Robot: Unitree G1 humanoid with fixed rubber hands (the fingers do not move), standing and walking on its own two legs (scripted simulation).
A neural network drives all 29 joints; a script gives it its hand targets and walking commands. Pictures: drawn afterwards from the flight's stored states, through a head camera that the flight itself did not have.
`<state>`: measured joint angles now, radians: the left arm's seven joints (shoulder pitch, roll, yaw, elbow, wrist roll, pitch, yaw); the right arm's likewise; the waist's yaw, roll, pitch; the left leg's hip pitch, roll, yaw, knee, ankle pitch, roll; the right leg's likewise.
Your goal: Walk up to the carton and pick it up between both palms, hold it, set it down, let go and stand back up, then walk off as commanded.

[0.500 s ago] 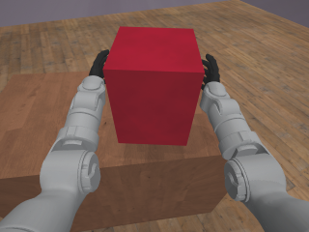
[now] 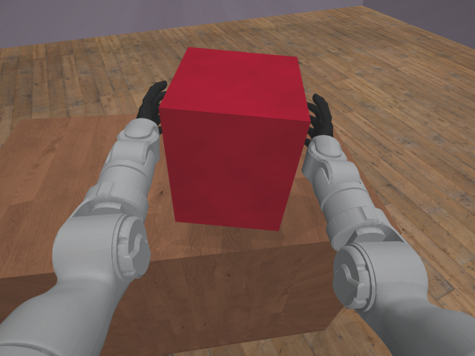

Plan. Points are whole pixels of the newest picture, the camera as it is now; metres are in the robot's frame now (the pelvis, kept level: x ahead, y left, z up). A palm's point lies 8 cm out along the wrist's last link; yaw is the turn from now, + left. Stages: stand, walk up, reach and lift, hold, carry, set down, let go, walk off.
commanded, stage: set down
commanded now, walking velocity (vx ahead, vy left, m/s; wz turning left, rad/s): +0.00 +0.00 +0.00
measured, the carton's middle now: (234, 141) +0.45 -0.02 +0.14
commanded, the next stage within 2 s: none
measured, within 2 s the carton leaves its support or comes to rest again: rests again in 1.08 s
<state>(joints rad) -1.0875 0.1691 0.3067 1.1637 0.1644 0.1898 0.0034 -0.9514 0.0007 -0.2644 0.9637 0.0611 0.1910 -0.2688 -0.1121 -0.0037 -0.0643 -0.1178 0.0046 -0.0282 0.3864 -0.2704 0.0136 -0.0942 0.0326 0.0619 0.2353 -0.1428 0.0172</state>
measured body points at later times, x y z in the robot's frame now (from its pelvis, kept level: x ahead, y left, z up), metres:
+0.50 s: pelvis +0.01 +0.00 +0.00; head +0.04 +0.02 +0.45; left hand +0.49 +0.13 +0.14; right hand +0.44 -0.16 +0.15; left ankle -0.04 +0.10 -0.75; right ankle -0.01 -0.14 -0.75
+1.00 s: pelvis +0.03 +0.02 +0.00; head +0.09 +0.05 +0.45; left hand +0.52 +0.15 +0.10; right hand +0.46 -0.14 +0.10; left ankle -0.04 +0.10 -0.75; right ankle -0.01 -0.14 -0.74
